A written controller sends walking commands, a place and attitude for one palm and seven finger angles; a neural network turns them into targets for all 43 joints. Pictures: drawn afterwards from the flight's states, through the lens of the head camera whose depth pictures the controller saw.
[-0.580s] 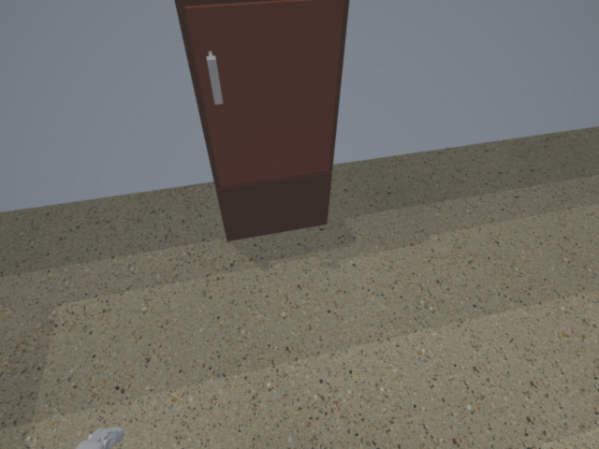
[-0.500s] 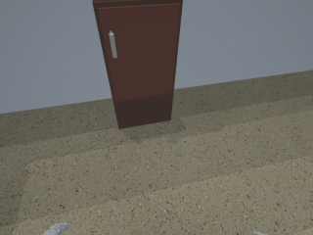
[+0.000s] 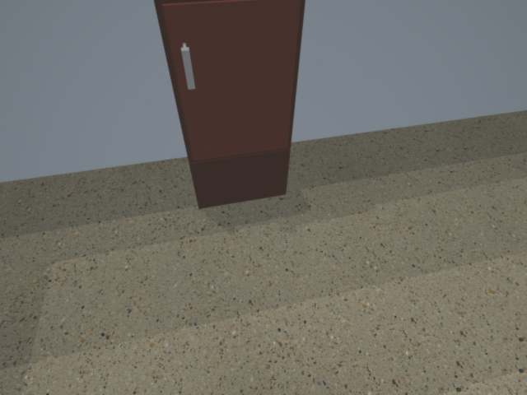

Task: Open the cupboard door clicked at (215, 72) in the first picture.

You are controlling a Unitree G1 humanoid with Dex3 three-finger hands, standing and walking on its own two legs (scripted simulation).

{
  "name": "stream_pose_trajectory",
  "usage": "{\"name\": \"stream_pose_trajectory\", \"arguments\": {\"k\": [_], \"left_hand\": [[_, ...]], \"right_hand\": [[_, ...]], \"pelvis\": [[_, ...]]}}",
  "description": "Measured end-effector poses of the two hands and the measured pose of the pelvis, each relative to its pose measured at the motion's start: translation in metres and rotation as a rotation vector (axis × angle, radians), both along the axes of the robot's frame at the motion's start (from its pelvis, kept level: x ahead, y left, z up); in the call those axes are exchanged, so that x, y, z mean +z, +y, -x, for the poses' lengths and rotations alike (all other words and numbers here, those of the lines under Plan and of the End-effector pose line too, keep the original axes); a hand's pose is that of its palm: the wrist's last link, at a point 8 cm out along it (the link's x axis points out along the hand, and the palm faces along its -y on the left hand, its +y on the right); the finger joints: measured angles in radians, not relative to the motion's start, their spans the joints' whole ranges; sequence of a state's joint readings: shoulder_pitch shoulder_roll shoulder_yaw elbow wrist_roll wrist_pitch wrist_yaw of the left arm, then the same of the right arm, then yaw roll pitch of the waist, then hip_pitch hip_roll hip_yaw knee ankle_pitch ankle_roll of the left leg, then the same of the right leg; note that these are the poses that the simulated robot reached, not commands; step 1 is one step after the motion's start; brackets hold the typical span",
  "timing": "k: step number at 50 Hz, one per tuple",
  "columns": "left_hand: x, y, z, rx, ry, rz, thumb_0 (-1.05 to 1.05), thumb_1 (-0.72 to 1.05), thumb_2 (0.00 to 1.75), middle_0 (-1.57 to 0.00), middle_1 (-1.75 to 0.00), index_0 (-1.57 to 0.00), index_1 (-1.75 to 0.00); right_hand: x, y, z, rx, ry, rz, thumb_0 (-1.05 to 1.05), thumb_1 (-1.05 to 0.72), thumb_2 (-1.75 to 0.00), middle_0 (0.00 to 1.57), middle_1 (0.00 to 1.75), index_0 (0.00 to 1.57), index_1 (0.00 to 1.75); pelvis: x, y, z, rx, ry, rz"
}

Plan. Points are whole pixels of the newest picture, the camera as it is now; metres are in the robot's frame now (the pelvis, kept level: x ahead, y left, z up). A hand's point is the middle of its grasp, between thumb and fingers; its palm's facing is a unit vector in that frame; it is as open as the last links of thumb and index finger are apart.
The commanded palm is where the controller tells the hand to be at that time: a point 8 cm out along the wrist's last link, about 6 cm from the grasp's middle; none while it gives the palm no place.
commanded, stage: stand and wait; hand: left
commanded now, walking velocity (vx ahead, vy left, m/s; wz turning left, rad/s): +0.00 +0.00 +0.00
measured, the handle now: (187, 66) +1.04 +0.31 -0.01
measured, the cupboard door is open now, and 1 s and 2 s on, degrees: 0 0 0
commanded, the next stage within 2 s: look at it before walking up in 0.24 s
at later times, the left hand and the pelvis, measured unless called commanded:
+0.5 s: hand out of the picture +0.08 +0.25 -0.15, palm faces -0.03 -0.94 -0.34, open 7.3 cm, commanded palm none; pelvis -0.01 +0.00 +0.00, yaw +0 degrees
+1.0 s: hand out of the picture +0.06 +0.25 -0.15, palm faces -0.02 -0.94 -0.34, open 7.3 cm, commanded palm none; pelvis +0.00 +0.00 +0.00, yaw +0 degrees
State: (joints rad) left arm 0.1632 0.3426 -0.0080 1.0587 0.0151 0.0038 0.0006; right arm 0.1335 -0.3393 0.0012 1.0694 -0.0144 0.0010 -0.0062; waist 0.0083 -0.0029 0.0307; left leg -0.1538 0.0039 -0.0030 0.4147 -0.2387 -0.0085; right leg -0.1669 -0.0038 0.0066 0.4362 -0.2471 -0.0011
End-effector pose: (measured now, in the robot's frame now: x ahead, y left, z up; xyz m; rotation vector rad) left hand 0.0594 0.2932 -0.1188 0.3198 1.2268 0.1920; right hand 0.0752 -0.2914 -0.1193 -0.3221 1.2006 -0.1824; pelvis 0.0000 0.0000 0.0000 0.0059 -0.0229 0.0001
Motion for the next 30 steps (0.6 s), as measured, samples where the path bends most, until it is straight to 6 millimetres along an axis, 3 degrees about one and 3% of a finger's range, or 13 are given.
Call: {"name": "stream_pose_trajectory", "arguments": {"k": [9, 20, 30], "left_hand": [[0.001, -0.001, 0.0, -0.005, -0.006, -0.001, 0.01, 0.91, 0.9, -0.2, -0.3, -0.21, -0.3], [0.003, -0.003, -0.011, -0.02, -0.039, 0.006, 0.0, 0.91, 0.9, -0.2, -0.3, -0.21, -0.3], [0.003, -0.001, -0.009, -0.016, -0.033, 0.006, 0.0, 0.91, 0.9, -0.2, -0.3, -0.21, -0.3]], "right_hand": [[-0.001, -0.001, 0.014, -0.02, 0.02, -0.005, 0.0, -0.91, -0.9, 0.2, 0.3, 0.2, 0.3], [0.001, 0.002, 0.013, -0.019, 0.004, -0.009, 0.0, -0.91, -0.9, 0.2, 0.3, 0.2, 0.3], [0.003, 0.002, 0.011, -0.016, 0.001, -0.006, 0.0, -0.91, -0.9, 0.2, 0.3, 0.2, 0.3]], "pelvis": [[0.001, -0.001, 0.003, -0.004, -0.004, 0.001], [0.002, 0.001, 0.006, -0.006, -0.005, 0.001], [0.003, 0.001, 0.006, -0.006, -0.005, 0.0]]}}
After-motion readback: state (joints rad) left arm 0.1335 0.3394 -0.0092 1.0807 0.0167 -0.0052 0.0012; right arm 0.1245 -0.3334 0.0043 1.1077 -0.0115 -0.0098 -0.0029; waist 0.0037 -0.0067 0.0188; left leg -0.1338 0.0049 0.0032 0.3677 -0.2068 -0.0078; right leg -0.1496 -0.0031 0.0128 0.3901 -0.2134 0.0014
